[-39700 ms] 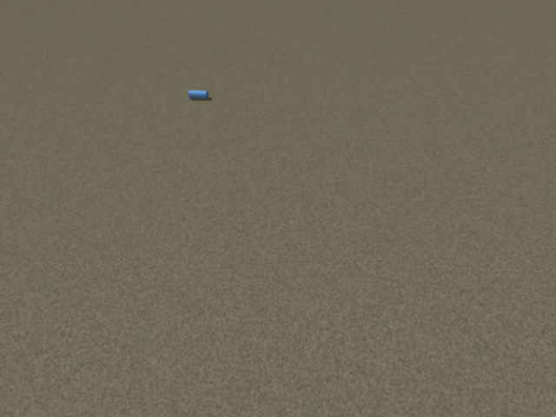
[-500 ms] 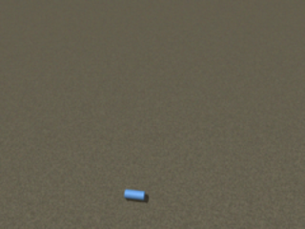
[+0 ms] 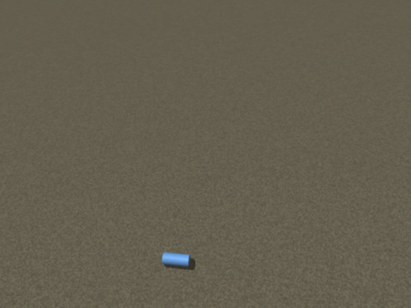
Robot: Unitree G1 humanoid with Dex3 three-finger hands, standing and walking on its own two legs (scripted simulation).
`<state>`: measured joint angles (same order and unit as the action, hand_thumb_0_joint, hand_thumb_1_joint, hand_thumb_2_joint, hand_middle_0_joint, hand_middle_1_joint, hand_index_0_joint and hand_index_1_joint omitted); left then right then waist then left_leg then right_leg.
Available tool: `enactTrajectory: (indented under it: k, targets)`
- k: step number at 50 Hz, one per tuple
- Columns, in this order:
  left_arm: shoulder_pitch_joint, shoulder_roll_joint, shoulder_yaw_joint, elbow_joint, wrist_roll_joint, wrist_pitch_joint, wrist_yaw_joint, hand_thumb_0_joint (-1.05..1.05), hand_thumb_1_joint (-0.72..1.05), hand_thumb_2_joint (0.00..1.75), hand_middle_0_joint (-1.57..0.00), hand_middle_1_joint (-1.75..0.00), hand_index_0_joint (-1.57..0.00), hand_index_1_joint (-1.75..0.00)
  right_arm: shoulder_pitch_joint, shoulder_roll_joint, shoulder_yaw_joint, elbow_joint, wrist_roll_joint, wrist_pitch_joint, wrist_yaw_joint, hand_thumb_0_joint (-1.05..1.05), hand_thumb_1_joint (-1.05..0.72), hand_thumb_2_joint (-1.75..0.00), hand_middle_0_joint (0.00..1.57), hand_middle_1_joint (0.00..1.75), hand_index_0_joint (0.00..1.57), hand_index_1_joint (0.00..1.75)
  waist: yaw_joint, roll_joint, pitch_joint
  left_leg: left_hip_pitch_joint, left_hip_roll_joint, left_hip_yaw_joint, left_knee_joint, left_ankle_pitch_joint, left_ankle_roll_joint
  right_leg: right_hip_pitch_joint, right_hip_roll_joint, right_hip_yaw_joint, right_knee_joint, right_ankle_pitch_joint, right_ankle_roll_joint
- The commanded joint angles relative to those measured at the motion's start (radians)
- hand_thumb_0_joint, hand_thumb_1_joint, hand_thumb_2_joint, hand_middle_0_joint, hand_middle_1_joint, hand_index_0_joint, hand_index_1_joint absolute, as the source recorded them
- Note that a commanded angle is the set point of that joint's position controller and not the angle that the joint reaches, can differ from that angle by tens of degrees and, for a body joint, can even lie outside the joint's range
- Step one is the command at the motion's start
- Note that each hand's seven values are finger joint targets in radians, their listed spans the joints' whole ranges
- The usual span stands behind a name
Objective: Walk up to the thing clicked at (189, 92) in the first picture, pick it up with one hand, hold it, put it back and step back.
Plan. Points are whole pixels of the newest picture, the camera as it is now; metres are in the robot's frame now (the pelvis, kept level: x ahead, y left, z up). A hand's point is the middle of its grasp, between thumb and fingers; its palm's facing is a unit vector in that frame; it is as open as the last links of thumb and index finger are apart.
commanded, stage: stand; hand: left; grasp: from above
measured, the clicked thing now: (176, 259) +0.49 +0.22 -0.76
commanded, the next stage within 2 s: step back in 1.14 s
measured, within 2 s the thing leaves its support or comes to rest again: neither
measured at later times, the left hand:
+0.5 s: hand out of the picture +0.08 +0.24 -0.15, palm faces +0.01 -0.94 -0.35, open 7.4 cm
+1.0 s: hand out of the picture +0.10 +0.24 -0.15, palm faces +0.00 -0.94 -0.35, open 7.4 cm
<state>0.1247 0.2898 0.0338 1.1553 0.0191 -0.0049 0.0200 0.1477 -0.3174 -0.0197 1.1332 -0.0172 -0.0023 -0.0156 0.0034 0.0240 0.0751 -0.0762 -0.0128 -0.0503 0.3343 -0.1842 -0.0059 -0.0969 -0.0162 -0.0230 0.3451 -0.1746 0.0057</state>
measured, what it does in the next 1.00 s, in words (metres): stands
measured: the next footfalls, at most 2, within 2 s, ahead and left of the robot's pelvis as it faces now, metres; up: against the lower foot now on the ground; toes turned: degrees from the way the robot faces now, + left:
right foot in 1.92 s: -0.11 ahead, -0.07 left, +0.00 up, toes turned -3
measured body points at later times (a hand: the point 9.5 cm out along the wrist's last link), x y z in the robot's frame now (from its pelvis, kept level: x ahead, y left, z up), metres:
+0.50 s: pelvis +0.01 -0.01 +0.00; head +0.01 -0.02 +0.45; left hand +0.08 +0.29 -0.13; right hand +0.07 -0.30 -0.14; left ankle +0.00 +0.12 -0.75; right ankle +0.01 -0.12 -0.75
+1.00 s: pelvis +0.01 -0.01 +0.00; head +0.02 -0.02 +0.45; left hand +0.10 +0.28 -0.13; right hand +0.08 -0.31 -0.14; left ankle +0.00 +0.12 -0.75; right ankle +0.01 -0.12 -0.75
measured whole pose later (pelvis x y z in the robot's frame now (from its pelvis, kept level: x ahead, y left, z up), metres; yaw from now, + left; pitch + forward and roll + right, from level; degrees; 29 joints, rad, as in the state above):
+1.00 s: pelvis +0.01 -0.01 +0.00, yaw +0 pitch -3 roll +0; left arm 0.10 0.32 0.02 1.14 0.01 -0.01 0.01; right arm 0.12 -0.34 -0.01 1.13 -0.01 -0.01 -0.01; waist 0.00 0.02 0.06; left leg -0.06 0.01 -0.05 0.30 -0.19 -0.03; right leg -0.09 0.01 -0.02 0.32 -0.18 -0.01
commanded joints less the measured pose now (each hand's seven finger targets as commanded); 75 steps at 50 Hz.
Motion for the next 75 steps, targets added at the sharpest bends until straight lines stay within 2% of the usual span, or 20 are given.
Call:
enactTrajectory:
  k: [1,10,15,22,32,39,56,57,60,61,62,63,66,68,70,71,72,73,74,75]
  targets:
    - [-0.033,0.200,0.032,-0.056,-0.003,-0.018,0.008,0.00,0.90,0.90,-0.20,-0.30,-0.20,-0.30,-0.036,-0.185,-0.031,-0.054,-0.003,-0.023,-0.014,0.00,-0.90,-0.90,0.20,0.30,0.20,0.30,0.007,-0.020,-0.060,-0.037,0.115,-0.077,-0.055,0.133,0.030,0.029,-0.107,0.101,-0.066,0.102,-0.022]
    - [-0.058,0.215,0.035,-0.061,-0.002,-0.021,0.007,0.00,0.90,0.90,-0.20,-0.30,-0.20,-0.30,-0.052,-0.192,-0.032,-0.059,-0.001,-0.025,-0.013,0.00,-0.90,-0.90,0.20,0.30,0.20,0.30,0.002,-0.031,-0.086,-0.017,0.121,-0.071,-0.061,0.161,0.026,0.042,-0.109,0.099,-0.066,0.147,-0.023]
    - [-0.054,0.216,0.033,-0.056,-0.001,-0.020,0.003,0.00,0.90,0.90,-0.20,-0.30,-0.20,-0.30,-0.057,-0.189,-0.030,-0.054,0.001,-0.021,-0.009,0.00,-0.90,-0.90,0.20,0.30,0.20,0.30,0.010,-0.042,-0.024,-0.054,0.116,-0.076,-0.075,0.061,0.024,-0.001,-0.098,0.103,-0.099,0.010,-0.020]
    - [-0.077,0.228,0.034,-0.070,-0.006,-0.026,0.002,0.00,0.90,0.90,-0.20,-0.30,-0.20,-0.30,-0.060,-0.202,-0.030,-0.058,0.000,-0.027,-0.009,0.00,-0.90,-0.90,0.20,0.30,0.20,0.30,-0.001,-0.017,-0.094,-0.020,0.128,-0.069,-0.066,0.166,0.023,0.049,-0.108,0.104,-0.067,0.166,-0.027]
    - [-0.066,0.235,0.030,-0.063,-0.005,-0.023,-0.001,0.00,0.90,0.90,-0.20,-0.30,-0.20,-0.30,-0.057,-0.206,-0.026,-0.054,0.003,-0.023,-0.006,0.00,-0.90,-0.90,0.20,0.30,0.20,0.30,0.003,-0.027,-0.054,-0.039,0.126,-0.072,-0.082,0.088,0.024,0.019,-0.100,0.106,-0.086,0.053,-0.026]
    - [-0.066,0.242,0.027,-0.076,-0.007,-0.028,0.000,0.00,0.90,0.90,-0.20,-0.30,-0.20,-0.30,-0.055,-0.212,-0.026,-0.059,0.001,-0.026,-0.007,0.00,-0.90,-0.90,0.20,0.30,0.20,0.30,-0.002,-0.025,-0.107,0.000,0.132,-0.063,-0.060,0.183,0.022,0.041,-0.109,0.103,-0.062,0.194,-0.031]
    - [-0.064,0.250,0.021,-0.082,-0.008,-0.029,-0.003,0.00,0.90,0.90,-0.20,-0.30,-0.20,-0.30,-0.057,-0.218,-0.023,-0.060,0.003,-0.024,-0.002,0.00,-0.90,-0.90,0.20,0.30,0.20,0.30,-0.001,-0.026,-0.074,-0.027,0.130,-0.062,-0.080,0.116,0.019,0.028,-0.103,0.109,-0.081,0.105,-0.030]
    - [-0.050,0.328,0.073,-0.096,-0.023,-0.019,0.002,0.00,0.90,0.90,-0.20,-0.30,-0.20,-0.30,-0.108,-0.275,-0.039,-0.081,0.005,-0.008,0.004,0.00,-0.90,-0.90,0.20,0.30,0.20,0.30,0.002,-0.039,0.023,-0.104,0.104,-0.061,0.055,0.243,0.038,-0.050,-0.105,0.134,-0.015,0.310,-0.042]
    - [-0.030,0.348,0.091,-0.145,-0.025,-0.015,0.008,0.00,0.90,0.90,-0.20,-0.30,-0.20,-0.30,-0.055,-0.237,-0.038,-0.118,0.024,0.008,0.004,0.00,-0.90,-0.90,0.20,0.30,0.20,0.30,-0.008,-0.101,-0.100,-0.130,0.024,0.002,0.272,0.170,0.027,-0.003,-0.205,0.206,0.008,0.494,-0.151]
    - [-0.047,0.353,0.096,-0.169,-0.021,-0.011,0.010,0.00,0.90,0.90,-0.20,-0.30,-0.20,-0.30,-0.037,-0.228,-0.043,-0.129,0.023,0.016,0.004,0.00,-0.90,-0.90,0.20,0.30,0.20,0.30,-0.010,-0.149,-0.118,-0.159,-0.010,0.021,0.364,0.013,0.023,-0.013,-0.261,0.248,-0.002,0.494,-0.202]
    - [-0.084,0.356,0.095,-0.199,-0.011,-0.008,0.011,0.00,0.90,0.90,-0.20,-0.30,-0.20,-0.30,-0.027,-0.236,-0.053,-0.139,0.017,0.027,0.006,0.00,-0.90,-0.90,0.20,0.30,0.20,0.30,-0.013,-0.201,-0.128,-0.195,-0.039,0.004,0.504,-0.268,0.031,-0.041,-0.329,0.305,-0.014,0.486,-0.259]
    - [-0.095,0.345,0.097,-0.223,-0.002,-0.006,0.013,0.00,0.90,0.90,-0.20,-0.30,-0.20,-0.30,-0.006,-0.236,-0.059,-0.147,0.012,0.036,0.007,0.00,-0.90,-0.90,0.20,0.30,0.20,0.30,-0.017,-0.173,-0.118,-0.200,-0.027,-0.039,0.607,-0.367,0.039,-0.101,-0.345,0.290,0.006,0.463,-0.282]
    - [-0.157,0.326,0.089,-0.275,0.010,0.005,0.015,0.00,0.90,0.90,-0.20,-0.30,-0.20,-0.30,0.044,-0.243,-0.068,-0.172,0.022,0.044,0.013,0.00,-0.90,-0.90,0.20,0.30,0.20,0.30,-0.041,-0.185,-0.116,-0.228,-0.020,-0.039,0.639,-0.323,0.039,-0.138,-0.290,0.213,0.071,0.451,-0.252]
    - [-0.130,0.324,0.087,-0.299,0.019,0.013,0.018,0.00,0.90,0.90,-0.20,-0.30,-0.20,-0.30,0.051,-0.241,-0.066,-0.186,0.019,0.040,0.010,0.00,-0.90,-0.90,0.20,0.30,0.20,0.30,-0.017,-0.204,-0.135,-0.253,0.001,-0.022,0.467,-0.292,0.031,-0.060,-0.272,0.224,0.119,0.431,-0.226]
    - [-0.143,0.333,0.084,-0.320,0.002,0.028,0.014,0.00,0.90,0.90,-0.20,-0.30,-0.20,-0.30,0.099,-0.233,-0.070,-0.178,0.001,0.026,0.008,0.00,-0.90,-0.90,0.20,0.30,0.20,0.30,-0.041,-0.178,-0.158,-0.185,0.006,0.023,0.192,-0.120,0.027,-0.033,-0.226,0.179,0.224,0.377,-0.166]
    - [-0.121,0.315,0.080,-0.323,-0.009,0.041,0.007,0.00,0.90,0.90,-0.20,-0.30,-0.20,-0.30,0.089,-0.228,-0.075,-0.180,-0.011,0.019,0.006,0.00,-0.90,-0.90,0.20,0.30,0.20,0.30,-0.039,-0.129,-0.133,-0.143,-0.005,0.045,0.054,0.048,0.021,-0.071,-0.177,0.149,0.275,0.310,-0.134]
    - [-0.083,0.269,0.071,-0.335,-0.017,0.051,0.005,0.00,0.90,0.90,-0.20,-0.30,-0.20,-0.30,0.061,-0.295,-0.095,-0.199,-0.035,0.011,0.002,0.00,-0.90,-0.90,0.20,0.30,0.20,0.30,-0.016,0.017,-0.114,-0.092,0.134,-0.153,-0.004,0.263,0.048,-0.186,-0.064,0.113,0.392,0.121,-0.077]
    - [-0.055,0.225,0.063,-0.337,-0.022,0.055,0.010,0.00,0.90,0.90,-0.20,-0.30,-0.20,-0.30,0.026,-0.384,-0.111,-0.218,-0.039,0.005,0.003,0.00,-0.90,-0.90,0.20,0.30,0.20,0.30,0.011,0.211,-0.097,-0.012,0.307,-0.377,-0.013,0.494,0.123,-0.384,0.118,0.084,0.531,-0.404,-0.039]
    - [-0.077,0.271,0.075,-0.332,-0.007,0.058,0.025,0.00,0.90,0.90,-0.20,-0.30,-0.20,-0.30,0.030,-0.433,-0.120,-0.234,-0.019,0.004,0.004,0.00,-0.90,-0.90,0.20,0.30,0.20,0.30,-0.049,0.201,-0.123,-0.093,0.383,-0.435,0.007,0.550,0.222,-0.337,0.137,0.210,0.680,-0.526,-0.028]
    - [-0.107,0.283,0.080,-0.319,-0.002,0.061,0.030,0.00,0.90,0.90,-0.20,-0.30,-0.20,-0.30,0.017,-0.394,-0.115,-0.235,-0.018,0.002,-0.002,0.00,-0.90,-0.90,0.20,0.30,0.20,0.30,-0.051,0.130,-0.111,-0.105,0.369,-0.394,0.016,0.542,0.227,-0.336,0.129,0.250,0.779,-0.489,-0.034]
